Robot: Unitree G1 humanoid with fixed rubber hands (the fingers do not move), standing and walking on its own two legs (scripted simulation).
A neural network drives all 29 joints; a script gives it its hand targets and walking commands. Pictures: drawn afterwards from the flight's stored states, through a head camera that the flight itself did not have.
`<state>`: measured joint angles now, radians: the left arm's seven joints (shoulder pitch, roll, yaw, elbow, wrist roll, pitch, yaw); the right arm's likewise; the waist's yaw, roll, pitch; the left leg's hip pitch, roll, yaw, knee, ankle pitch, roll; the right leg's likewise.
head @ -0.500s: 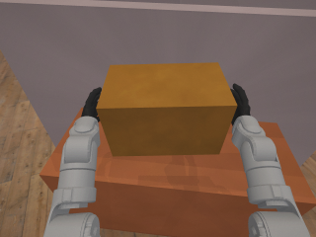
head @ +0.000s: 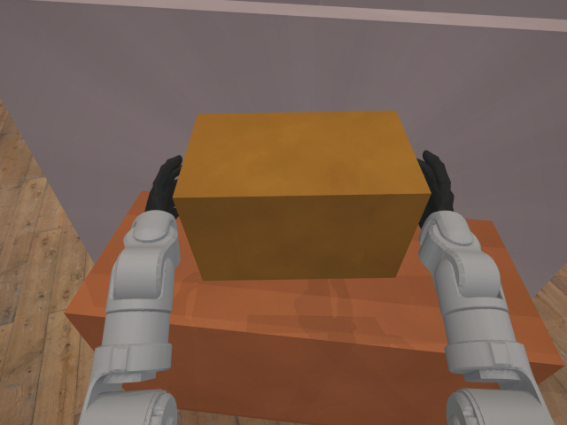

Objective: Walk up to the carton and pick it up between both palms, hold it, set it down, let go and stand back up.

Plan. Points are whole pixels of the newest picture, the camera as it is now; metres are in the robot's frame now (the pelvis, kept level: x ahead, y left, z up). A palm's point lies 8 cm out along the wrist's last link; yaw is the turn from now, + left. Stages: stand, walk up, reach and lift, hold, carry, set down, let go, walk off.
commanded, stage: hold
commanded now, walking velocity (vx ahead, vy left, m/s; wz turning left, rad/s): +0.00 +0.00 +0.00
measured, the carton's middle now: (297, 197) +0.38 +0.00 +0.16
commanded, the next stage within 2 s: none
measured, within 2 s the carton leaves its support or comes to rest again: neither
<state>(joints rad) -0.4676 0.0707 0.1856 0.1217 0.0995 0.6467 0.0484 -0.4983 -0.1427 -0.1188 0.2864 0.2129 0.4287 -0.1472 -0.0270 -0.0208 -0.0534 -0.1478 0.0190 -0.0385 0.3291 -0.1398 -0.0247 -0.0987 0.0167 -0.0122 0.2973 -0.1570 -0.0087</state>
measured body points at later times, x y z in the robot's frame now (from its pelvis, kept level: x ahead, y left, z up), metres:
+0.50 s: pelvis +0.00 +0.00 +0.00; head -0.04 +0.01 +0.45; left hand +0.37 +0.19 +0.15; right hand +0.37 -0.18 +0.17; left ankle +0.03 +0.13 -0.75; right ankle +0.00 -0.11 -0.75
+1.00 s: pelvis +0.00 +0.00 +0.00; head -0.03 +0.02 +0.45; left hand +0.37 +0.18 +0.15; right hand +0.37 -0.19 +0.16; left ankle +0.03 +0.13 -0.75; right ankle +0.00 -0.11 -0.75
